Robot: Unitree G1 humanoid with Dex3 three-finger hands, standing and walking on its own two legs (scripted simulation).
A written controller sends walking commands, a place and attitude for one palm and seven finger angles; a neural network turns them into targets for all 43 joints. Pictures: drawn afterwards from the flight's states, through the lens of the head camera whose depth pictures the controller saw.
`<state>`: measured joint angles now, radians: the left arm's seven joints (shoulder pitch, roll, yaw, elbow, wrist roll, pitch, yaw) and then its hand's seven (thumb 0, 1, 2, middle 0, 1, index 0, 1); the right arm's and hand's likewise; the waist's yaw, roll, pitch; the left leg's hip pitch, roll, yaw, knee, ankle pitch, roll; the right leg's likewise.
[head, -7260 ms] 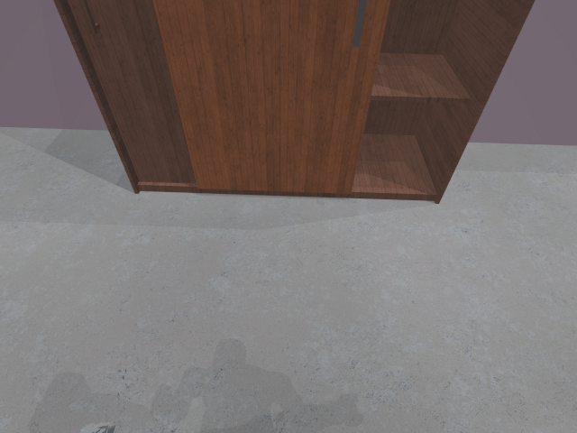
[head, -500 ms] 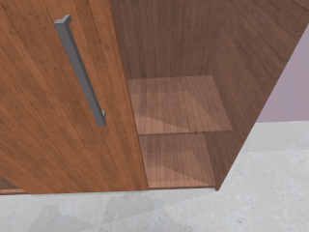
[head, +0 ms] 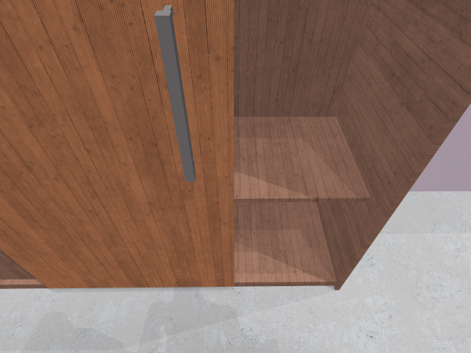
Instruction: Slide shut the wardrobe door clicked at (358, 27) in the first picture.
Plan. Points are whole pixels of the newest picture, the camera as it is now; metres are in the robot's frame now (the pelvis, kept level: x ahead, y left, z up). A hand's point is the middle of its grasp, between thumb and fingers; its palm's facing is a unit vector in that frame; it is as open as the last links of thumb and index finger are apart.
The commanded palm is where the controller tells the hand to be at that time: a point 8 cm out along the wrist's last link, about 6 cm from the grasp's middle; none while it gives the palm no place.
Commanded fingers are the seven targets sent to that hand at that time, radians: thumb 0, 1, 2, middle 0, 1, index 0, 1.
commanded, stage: come to a stop and stand still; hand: left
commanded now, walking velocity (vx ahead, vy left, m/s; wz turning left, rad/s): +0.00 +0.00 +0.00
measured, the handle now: (181, 109) +0.48 +0.14 +0.18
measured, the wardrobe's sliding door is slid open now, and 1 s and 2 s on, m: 0.44 0.44 0.44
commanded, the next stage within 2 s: look again from close up in 1.32 s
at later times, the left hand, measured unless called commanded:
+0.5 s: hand out of the picture +0.02 +0.17 -0.17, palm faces +0.00 -0.98 -0.20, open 7.4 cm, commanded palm none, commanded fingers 0.00 0.90 0.90 -0.20 -0.30 -0.20 -0.30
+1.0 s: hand out of the picture +0.00 +0.12 -0.17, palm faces +0.02 -0.98 -0.18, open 7.4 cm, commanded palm none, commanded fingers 0.00 0.90 0.90 -0.20 -0.30 -0.20 -0.30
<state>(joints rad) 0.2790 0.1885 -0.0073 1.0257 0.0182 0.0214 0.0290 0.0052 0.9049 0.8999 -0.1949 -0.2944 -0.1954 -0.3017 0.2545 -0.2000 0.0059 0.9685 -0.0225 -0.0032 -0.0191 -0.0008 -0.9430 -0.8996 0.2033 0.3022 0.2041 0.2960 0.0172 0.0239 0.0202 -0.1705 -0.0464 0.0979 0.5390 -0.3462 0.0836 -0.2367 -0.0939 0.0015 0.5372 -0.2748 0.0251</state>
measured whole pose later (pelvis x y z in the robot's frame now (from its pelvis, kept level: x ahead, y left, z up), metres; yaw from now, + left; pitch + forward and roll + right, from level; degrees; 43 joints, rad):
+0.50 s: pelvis +0.01 +0.00 +0.00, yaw -1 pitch -2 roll +0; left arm 0.28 0.14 -0.01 1.10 0.01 0.01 0.04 0.01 0.91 0.90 -0.19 -0.29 -0.20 -0.30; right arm 0.31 -0.15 0.02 1.11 -0.01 -0.02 -0.03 0.00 -0.90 -0.90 0.20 0.30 0.20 0.30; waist 0.00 0.01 0.05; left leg -0.10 -0.06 0.12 0.45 -0.32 0.08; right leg -0.20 -0.10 0.02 0.49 -0.26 0.07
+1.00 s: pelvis +0.01 -0.04 +0.01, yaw -1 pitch -2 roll +0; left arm 0.31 0.13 -0.02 1.12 0.01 -0.01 0.04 0.01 0.91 0.90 -0.19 -0.29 -0.20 -0.30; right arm 0.28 -0.15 0.01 1.14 -0.01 -0.02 -0.03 0.00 -0.91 -0.90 0.20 0.30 0.20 0.30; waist 0.01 0.01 0.03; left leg -0.10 0.00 0.09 0.43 -0.30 0.03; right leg -0.18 -0.05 -0.01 0.46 -0.24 0.04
